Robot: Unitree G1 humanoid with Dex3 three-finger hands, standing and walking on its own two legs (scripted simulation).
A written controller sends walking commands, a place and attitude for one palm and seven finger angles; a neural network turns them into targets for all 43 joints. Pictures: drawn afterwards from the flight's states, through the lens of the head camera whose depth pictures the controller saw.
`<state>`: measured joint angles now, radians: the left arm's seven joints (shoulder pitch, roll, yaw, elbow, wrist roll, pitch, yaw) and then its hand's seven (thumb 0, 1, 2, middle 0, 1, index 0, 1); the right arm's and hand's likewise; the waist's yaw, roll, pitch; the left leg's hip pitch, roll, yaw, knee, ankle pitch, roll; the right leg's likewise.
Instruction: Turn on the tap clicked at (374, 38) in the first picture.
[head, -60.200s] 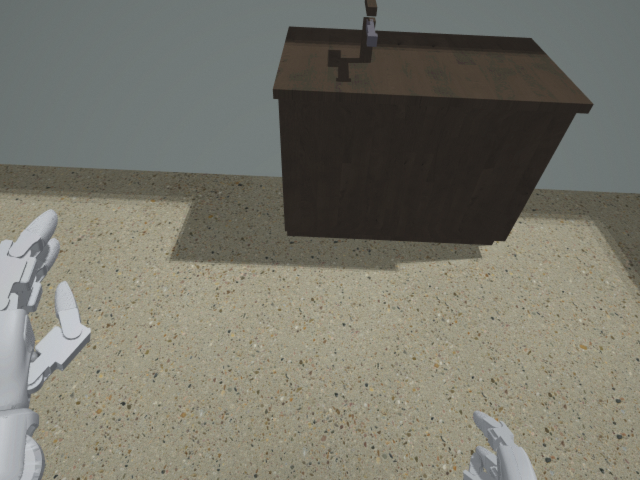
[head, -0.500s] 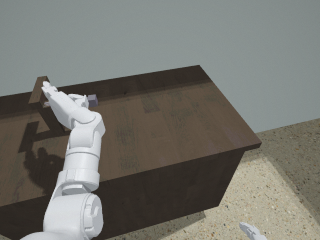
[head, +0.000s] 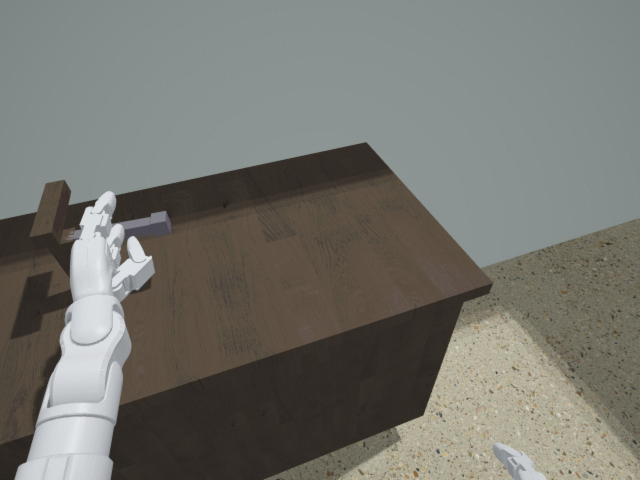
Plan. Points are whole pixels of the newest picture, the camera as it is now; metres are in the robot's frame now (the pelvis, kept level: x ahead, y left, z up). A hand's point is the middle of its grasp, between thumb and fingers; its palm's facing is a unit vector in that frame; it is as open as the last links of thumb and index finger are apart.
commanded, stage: draw the hand back beside the body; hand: left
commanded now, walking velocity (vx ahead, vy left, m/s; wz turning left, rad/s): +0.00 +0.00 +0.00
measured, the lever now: (160, 223) +0.49 +0.28 +0.07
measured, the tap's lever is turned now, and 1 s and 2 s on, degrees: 85 85 85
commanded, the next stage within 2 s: step back with the hand held close in 1.16 s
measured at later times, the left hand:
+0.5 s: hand (92, 313) +0.25 +0.25 +0.15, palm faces +0.33 -0.91 -0.27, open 7.6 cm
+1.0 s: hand (33, 373) +0.18 +0.27 +0.15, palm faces +0.41 -0.85 -0.34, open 7.4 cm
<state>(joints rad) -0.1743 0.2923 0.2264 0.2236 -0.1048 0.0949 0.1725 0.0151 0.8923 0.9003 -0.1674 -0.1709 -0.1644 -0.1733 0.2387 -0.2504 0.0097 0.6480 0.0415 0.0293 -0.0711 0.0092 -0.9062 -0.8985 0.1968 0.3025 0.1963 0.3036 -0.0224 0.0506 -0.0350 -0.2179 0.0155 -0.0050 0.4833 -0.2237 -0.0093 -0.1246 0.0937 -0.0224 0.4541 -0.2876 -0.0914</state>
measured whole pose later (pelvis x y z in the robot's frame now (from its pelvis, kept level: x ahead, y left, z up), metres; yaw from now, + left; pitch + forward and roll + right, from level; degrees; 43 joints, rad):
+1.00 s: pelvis +0.00 +0.03 +0.01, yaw +2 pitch -6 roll -1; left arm 0.43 0.33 0.24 -0.34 -0.07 -0.12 0.09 0.02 0.89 0.90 -0.21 -0.30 -0.21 -0.30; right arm 0.19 -0.24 0.02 0.64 0.00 -0.06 -0.06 0.01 -0.90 -0.90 0.20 0.30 0.20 0.30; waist 0.07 0.07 0.02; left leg -0.13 -0.02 -0.03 0.44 -0.21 0.02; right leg 0.00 0.07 -0.04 0.35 -0.25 -0.06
